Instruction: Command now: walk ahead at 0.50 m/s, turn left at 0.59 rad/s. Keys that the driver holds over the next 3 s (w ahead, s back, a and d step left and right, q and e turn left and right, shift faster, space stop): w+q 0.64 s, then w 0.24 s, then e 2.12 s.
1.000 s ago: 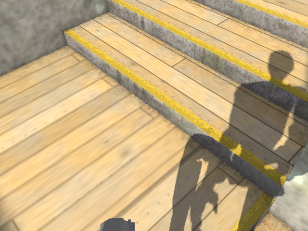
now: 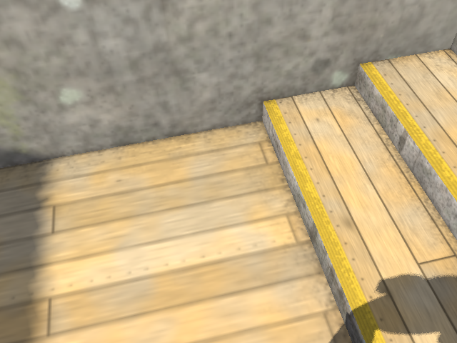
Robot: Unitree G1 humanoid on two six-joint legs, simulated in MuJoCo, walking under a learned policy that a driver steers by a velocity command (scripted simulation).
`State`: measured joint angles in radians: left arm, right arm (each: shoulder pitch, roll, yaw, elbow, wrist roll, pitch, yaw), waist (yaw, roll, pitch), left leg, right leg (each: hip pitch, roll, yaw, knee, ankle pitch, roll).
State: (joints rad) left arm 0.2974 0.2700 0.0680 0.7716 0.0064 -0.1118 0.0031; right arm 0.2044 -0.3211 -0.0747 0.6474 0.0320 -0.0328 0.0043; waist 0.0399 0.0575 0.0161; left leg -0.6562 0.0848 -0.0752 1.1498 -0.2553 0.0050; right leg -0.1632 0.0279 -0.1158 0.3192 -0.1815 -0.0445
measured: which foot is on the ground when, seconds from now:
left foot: up 0.00-0.28, down 0.30-0.80, up 0.82-1.00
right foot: down 0.00-0.32, up 0.34-0.76, down 0.78-1.00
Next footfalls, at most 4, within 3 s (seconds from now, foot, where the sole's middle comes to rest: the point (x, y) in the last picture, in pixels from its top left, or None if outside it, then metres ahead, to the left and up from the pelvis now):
0.30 left None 0.32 0.16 -0.78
0.78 right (240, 290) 0.65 0.05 -0.78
1.26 left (155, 270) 0.71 0.32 -0.78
1.68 right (246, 272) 0.71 0.03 -0.78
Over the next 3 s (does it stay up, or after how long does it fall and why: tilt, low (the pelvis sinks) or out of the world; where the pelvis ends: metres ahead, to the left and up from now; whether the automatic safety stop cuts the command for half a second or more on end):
stays up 0.61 0.13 -0.01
